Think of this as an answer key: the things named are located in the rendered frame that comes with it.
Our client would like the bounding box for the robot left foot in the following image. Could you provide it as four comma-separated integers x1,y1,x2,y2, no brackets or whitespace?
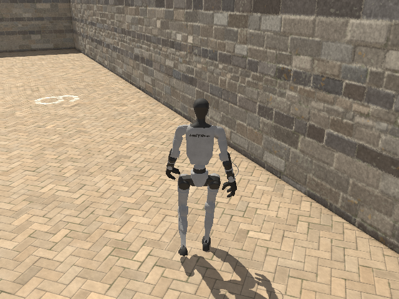
178,246,188,256

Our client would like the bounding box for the robot left hand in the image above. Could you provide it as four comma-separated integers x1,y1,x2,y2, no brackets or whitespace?
166,168,180,180

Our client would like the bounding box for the right robot upper arm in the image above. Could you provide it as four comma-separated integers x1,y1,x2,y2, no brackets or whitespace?
213,126,229,161

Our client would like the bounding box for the robot right foot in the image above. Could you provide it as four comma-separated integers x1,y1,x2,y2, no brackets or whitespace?
202,236,211,251

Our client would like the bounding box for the robot right hand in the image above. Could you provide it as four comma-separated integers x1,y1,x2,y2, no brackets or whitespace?
222,181,237,197

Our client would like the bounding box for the right robot forearm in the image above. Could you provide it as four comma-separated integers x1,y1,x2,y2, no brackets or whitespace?
223,153,236,183

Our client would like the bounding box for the left robot forearm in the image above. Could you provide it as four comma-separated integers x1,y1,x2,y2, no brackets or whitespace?
166,149,177,170

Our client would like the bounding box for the robot foot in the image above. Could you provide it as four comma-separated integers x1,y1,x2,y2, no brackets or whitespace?
178,246,188,256
202,236,211,251

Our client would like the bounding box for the left robot upper arm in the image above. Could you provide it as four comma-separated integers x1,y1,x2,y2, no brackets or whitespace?
170,125,188,158

